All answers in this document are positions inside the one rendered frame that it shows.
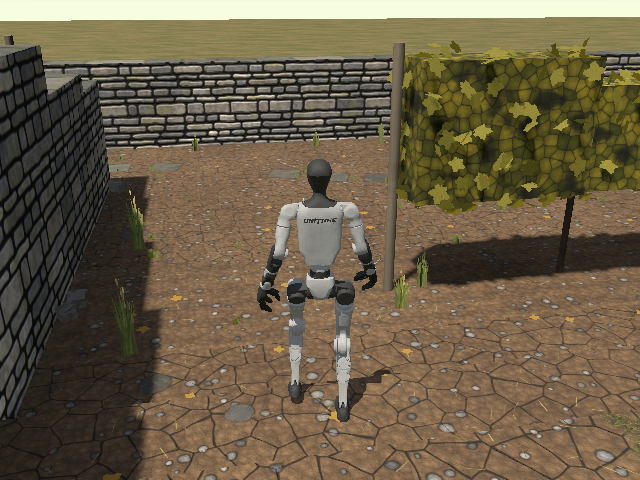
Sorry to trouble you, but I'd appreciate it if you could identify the left robot hand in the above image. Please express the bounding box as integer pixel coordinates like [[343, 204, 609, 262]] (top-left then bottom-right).
[[257, 286, 280, 312]]

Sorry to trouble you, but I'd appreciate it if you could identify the robot left upper arm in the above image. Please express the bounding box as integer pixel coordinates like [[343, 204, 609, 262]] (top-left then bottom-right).
[[273, 203, 299, 260]]

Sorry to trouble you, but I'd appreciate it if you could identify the right robot foot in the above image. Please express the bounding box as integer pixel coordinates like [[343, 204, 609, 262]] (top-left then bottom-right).
[[335, 395, 350, 422]]

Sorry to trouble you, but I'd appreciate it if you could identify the robot left shin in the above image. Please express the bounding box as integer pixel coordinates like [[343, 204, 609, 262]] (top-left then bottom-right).
[[289, 319, 303, 385]]

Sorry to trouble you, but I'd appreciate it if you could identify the right robot forearm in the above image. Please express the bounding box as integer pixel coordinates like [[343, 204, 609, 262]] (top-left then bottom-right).
[[358, 239, 376, 275]]

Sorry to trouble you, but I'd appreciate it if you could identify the left robot forearm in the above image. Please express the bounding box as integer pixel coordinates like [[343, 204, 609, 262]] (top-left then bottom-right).
[[260, 244, 282, 290]]

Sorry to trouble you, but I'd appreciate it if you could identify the right robot hand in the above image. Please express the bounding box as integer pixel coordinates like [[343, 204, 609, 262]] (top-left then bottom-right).
[[354, 271, 377, 290]]

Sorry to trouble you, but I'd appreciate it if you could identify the robot right upper arm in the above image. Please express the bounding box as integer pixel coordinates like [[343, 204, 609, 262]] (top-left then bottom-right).
[[340, 202, 368, 255]]

